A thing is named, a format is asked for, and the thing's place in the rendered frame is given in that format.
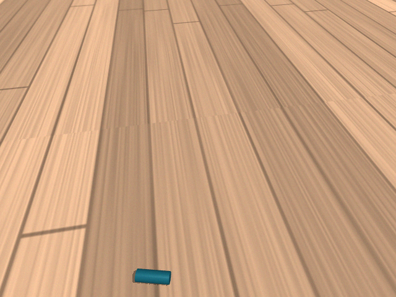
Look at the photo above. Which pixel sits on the can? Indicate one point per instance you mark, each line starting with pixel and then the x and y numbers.
pixel 153 276

